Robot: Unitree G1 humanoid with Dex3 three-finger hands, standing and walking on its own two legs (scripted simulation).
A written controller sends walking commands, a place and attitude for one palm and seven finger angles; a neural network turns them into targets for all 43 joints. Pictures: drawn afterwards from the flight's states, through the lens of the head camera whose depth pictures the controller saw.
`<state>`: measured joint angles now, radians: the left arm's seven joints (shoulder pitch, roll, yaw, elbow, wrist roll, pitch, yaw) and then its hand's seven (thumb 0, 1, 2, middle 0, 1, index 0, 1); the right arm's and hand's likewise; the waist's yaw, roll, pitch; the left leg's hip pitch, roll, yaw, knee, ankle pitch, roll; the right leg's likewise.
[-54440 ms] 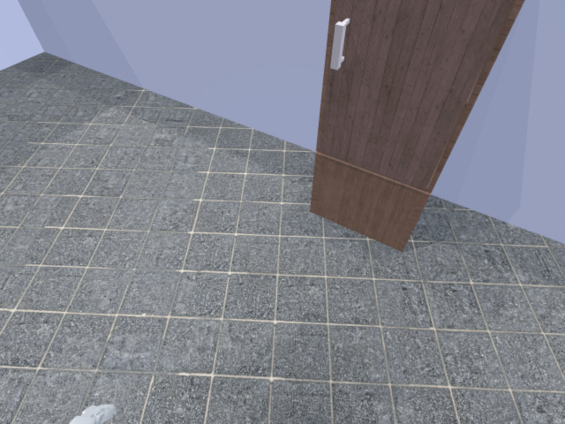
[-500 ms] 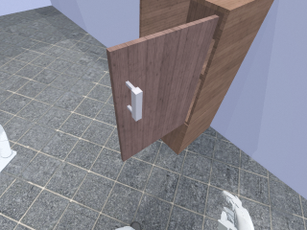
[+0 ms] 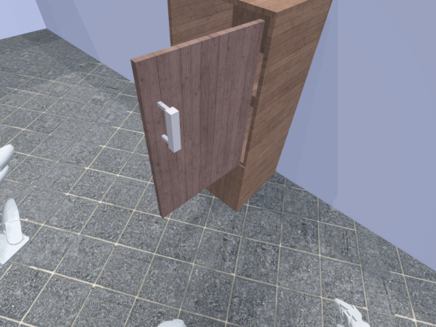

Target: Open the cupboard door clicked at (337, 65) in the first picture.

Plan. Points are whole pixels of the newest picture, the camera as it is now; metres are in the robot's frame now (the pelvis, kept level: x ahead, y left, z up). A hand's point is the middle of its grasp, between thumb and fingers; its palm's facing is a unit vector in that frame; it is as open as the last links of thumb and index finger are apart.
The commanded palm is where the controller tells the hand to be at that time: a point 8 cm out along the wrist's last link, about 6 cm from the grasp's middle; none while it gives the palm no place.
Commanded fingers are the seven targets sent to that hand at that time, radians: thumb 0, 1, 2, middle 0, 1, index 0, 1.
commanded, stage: stop stepping back and stand still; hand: left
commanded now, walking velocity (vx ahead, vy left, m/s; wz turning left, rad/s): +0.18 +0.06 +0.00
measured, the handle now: (168, 126) +0.55 +0.17 +0.05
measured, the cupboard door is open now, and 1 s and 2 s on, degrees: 85 85 85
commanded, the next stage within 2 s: let the arm hang, fingers relaxed in 0.38 s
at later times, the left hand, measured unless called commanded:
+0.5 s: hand (17, 247) +0.18 +0.28 +0.15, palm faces +0.43 -0.77 -0.48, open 7.4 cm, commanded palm none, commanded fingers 0.00 0.90 0.90 -0.20 -0.30 -0.20 -0.30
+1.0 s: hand out of the picture -0.04 +0.22 -0.17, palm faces +0.08 -0.96 -0.25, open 7.2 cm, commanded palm none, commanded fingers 0.00 0.90 0.90 -0.20 -0.30 -0.20 -0.30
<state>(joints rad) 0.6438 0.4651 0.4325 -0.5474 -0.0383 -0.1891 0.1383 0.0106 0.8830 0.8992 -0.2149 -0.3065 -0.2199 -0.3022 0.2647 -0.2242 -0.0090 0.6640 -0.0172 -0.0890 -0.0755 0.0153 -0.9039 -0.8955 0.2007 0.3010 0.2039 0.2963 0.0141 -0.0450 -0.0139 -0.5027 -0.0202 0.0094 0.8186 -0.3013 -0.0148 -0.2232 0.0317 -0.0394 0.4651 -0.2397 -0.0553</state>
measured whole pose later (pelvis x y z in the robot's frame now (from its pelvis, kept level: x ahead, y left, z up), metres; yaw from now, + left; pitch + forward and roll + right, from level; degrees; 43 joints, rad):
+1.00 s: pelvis -0.01 +0.01 +0.00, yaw +4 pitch -1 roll -1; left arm 0.25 0.22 0.02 1.12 0.01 0.01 0.02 -0.01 0.95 0.90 -0.20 -0.30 -0.21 -0.30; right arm 0.26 -0.18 0.00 1.11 -0.02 0.03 -0.02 0.01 -0.91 -0.90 0.20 0.30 0.20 0.30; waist 0.00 0.02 0.10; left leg -0.24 0.01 -0.04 0.44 -0.18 -0.02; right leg -0.18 0.01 -0.09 0.41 -0.22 -0.03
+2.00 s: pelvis +0.00 +0.02 +0.01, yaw +3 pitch -1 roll +0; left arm 0.15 0.27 0.02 1.16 0.01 -0.02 0.01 0.00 0.90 0.90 -0.20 -0.30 -0.20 -0.30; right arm 0.14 -0.27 -0.01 1.14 -0.02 0.01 -0.02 0.01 -0.91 -0.90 0.20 0.30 0.20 0.30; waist -0.01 0.03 0.08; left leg -0.16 0.00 -0.01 0.34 -0.16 -0.01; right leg -0.12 0.00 -0.06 0.34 -0.20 -0.02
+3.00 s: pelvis +0.03 +0.02 +0.01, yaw +2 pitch -1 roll +0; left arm 0.13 0.28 0.01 1.15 0.01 -0.02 0.01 0.00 0.90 0.90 -0.20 -0.30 -0.21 -0.30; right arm 0.12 -0.29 0.00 1.14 -0.02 0.00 -0.02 0.01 -0.91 -0.90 0.20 0.30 0.20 0.30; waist -0.01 0.02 0.06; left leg -0.11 0.01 0.00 0.29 -0.17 -0.01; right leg -0.08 0.01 -0.05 0.30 -0.21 -0.02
